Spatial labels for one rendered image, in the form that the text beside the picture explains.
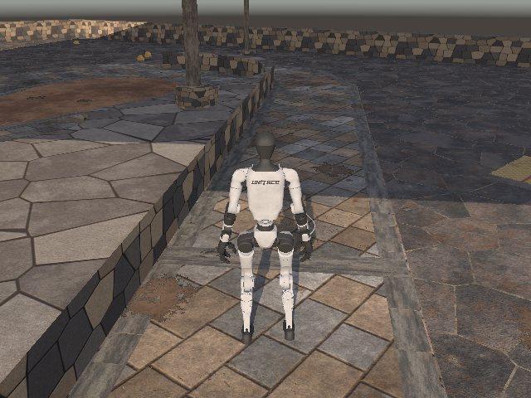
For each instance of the left robot hand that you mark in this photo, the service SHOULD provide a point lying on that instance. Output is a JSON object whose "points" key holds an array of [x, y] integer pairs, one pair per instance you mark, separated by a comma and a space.
{"points": [[222, 251]]}

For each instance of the right robot shin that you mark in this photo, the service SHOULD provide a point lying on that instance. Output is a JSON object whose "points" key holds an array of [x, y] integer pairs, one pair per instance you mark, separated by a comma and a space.
{"points": [[288, 302]]}

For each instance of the right robot thigh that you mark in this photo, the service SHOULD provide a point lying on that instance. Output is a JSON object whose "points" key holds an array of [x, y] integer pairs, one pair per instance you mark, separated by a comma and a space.
{"points": [[285, 245]]}

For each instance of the robot right upper arm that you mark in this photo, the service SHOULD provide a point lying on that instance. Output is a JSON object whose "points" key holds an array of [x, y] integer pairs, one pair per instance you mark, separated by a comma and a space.
{"points": [[295, 190]]}

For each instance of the right robot forearm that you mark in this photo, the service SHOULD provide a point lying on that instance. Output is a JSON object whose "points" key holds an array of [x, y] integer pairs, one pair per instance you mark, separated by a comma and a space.
{"points": [[303, 225]]}

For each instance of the left robot forearm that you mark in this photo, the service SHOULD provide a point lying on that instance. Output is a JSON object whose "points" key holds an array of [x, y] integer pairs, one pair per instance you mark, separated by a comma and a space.
{"points": [[227, 225]]}

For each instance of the right robot hand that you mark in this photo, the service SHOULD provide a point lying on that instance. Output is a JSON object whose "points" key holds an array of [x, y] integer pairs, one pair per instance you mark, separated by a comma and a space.
{"points": [[308, 248]]}

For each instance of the robot left upper arm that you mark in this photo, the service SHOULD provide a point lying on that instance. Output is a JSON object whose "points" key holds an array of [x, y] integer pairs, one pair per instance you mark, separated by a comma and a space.
{"points": [[235, 190]]}

